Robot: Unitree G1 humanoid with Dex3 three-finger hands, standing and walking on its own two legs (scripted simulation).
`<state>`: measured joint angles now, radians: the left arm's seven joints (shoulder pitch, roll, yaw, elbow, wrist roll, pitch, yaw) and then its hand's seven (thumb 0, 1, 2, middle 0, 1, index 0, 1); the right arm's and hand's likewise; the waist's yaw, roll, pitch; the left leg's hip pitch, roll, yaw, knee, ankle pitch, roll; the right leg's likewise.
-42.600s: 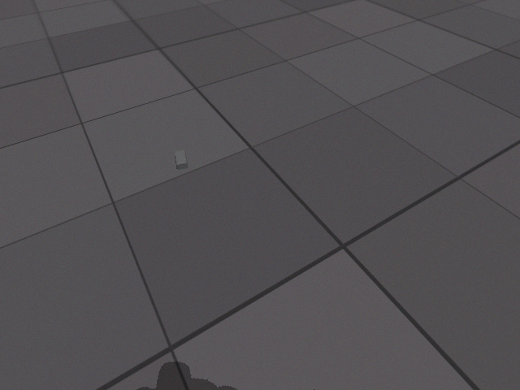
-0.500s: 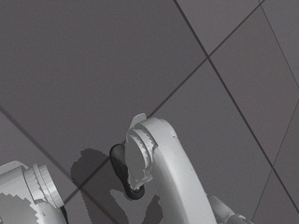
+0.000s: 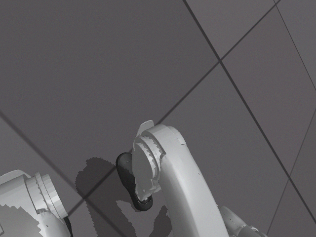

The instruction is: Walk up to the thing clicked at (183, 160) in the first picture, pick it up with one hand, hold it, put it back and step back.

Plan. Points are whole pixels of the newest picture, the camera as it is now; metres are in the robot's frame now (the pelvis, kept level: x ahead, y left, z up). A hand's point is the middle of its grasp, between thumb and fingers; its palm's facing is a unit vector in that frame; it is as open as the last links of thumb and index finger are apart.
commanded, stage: open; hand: left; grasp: from above
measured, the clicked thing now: out of the picture +0.47 +0.35 -0.29
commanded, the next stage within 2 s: withdraw in 0.32 s
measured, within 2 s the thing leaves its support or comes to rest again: rests again in 0.54 s
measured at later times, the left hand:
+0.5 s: hand out of the picture +0.47 +0.34 -0.24, palm faces -0.44 -0.15 -0.88, open 13.8 cm
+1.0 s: hand out of the picture +0.47 +0.38 -0.09, palm faces -0.45 -0.11 -0.89, open 14.0 cm
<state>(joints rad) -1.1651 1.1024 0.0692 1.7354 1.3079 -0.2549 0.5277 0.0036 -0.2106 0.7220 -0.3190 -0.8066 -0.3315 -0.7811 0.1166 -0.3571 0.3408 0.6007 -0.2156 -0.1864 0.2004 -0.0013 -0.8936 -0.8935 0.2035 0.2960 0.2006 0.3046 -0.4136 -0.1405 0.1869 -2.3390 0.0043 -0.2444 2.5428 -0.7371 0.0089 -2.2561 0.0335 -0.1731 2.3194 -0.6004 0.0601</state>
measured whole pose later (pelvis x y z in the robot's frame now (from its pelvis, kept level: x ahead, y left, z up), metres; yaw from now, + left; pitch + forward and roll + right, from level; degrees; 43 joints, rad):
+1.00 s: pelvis +0.00 +0.00 +0.04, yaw +5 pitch +34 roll -12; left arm -1.06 0.89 0.01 1.26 1.16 -0.10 0.10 0.00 -0.50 1.00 -0.10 -1.01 -0.09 -1.00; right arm 0.18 -0.32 0.15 0.59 -0.11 0.00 0.16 0.00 -0.90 -0.90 0.20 0.30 0.20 0.30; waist -0.27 0.01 0.00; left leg -2.29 -0.01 -0.15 2.38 -0.69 0.02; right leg -2.22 -0.01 -0.10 2.23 -0.61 0.04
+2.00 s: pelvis +0.00 +0.00 +0.13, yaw +9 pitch +35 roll -8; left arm -0.49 0.61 0.08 0.63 0.64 0.02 -0.02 0.01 0.72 0.87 -0.22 -0.34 -0.21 -0.34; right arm 0.17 -0.30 0.00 0.59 0.00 0.07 0.07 0.00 -0.90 -0.90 0.20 0.29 0.20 0.30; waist -0.11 0.04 -0.17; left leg -2.02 -0.01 -0.09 2.07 -0.68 0.02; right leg -1.97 -0.02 -0.05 1.97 -0.61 0.04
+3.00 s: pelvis +0.09 +0.00 +0.41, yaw +15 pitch +11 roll -3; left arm 0.52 0.22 0.03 -0.14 -0.06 0.45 0.03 0.01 0.90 0.90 -0.20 -0.30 -0.20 -0.30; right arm 0.28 -0.22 0.04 0.50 0.02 -0.22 -0.19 0.01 -0.90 -0.90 0.20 0.29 0.20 0.30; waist -0.04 0.06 -0.18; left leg -0.70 0.02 -0.07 1.01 -0.50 -0.01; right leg -0.67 0.00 -0.06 0.94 -0.46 0.01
